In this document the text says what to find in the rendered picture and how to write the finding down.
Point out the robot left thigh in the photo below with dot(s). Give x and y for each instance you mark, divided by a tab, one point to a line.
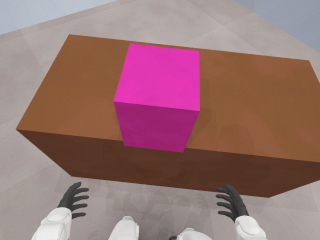
125	230

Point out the left robot hand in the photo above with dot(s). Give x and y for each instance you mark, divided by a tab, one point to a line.
68	199

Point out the pedestal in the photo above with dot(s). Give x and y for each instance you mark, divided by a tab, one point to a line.
258	129

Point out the robot right forearm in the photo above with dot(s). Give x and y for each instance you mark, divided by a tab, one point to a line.
247	228

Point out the carton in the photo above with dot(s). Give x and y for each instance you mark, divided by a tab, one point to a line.
157	100

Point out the left robot shin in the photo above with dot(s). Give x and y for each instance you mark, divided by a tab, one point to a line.
127	218

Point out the robot left forearm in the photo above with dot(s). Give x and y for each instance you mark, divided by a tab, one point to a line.
56	226

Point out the right robot hand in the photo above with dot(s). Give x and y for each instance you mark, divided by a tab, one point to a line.
236	206

